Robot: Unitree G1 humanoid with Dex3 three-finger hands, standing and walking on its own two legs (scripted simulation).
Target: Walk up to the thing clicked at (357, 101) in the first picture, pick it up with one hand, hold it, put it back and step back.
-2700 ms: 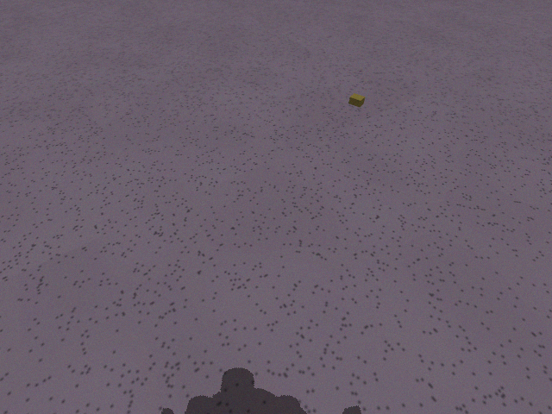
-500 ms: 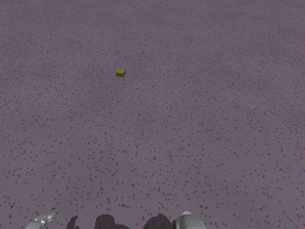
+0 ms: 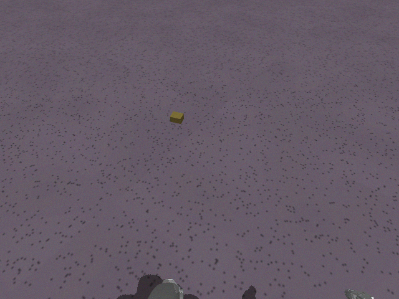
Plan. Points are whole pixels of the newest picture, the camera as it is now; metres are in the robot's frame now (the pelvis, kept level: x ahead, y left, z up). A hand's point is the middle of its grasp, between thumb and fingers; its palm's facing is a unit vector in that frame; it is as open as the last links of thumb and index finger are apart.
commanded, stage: walk up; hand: left
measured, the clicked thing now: (177, 117) +1.42 +0.27 -0.74
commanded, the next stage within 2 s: none
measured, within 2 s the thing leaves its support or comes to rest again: neither
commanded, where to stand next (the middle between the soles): +1.06 +0.05 m, yaw +0 degrees
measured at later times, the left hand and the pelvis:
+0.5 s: hand (103, 211) +0.35 +0.30 -0.13, palm faces -0.08 -0.94 -0.33, open 7.4 cm; pelvis +0.25 +0.03 +0.01, yaw -1 degrees
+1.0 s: hand (128, 163) +0.51 +0.27 -0.13, palm faces +0.03 -0.93 -0.38, open 7.4 cm; pelvis +0.48 +0.00 +0.01, yaw +2 degrees
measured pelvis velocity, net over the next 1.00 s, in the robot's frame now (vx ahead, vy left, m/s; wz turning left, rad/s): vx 0.48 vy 0.00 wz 0.03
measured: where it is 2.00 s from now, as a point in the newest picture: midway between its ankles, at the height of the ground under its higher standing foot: (207, 182)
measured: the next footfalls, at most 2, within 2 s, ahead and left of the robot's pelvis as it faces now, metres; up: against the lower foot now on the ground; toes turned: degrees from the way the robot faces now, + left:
left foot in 0.06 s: +0.22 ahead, +0.14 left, +0.00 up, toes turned +6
right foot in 0.60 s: +0.49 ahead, -0.12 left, +0.00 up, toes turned -5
